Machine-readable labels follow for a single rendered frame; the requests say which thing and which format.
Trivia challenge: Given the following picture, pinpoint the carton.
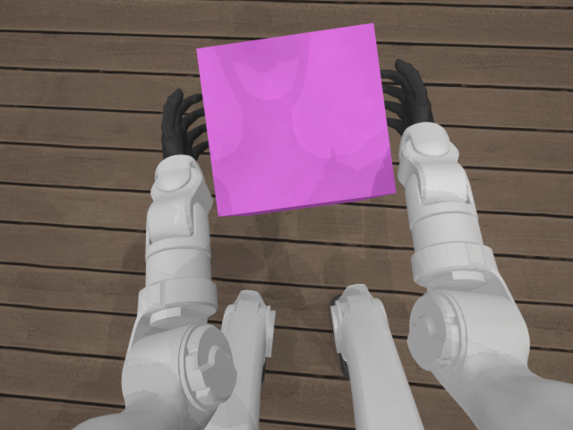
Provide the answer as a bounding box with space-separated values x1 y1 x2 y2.
196 23 396 217

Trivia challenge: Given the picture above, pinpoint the right robot upper arm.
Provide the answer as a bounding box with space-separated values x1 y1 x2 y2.
407 289 573 430

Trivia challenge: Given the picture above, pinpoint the robot right hand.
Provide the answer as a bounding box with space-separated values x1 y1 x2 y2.
380 59 434 137

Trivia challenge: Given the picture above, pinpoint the robot left forearm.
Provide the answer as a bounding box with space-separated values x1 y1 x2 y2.
122 155 218 396

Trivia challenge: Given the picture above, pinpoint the left robot upper arm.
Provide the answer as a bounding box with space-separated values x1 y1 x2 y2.
72 322 237 430

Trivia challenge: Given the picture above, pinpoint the robot right forearm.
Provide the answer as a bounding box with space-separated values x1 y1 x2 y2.
398 122 530 350

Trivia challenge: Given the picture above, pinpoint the left robot shin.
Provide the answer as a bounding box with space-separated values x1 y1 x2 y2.
221 290 267 365

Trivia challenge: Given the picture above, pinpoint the robot right foot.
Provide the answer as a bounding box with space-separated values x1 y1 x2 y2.
330 294 350 381

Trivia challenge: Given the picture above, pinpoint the robot left hand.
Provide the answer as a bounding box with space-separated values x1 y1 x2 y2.
161 89 209 161

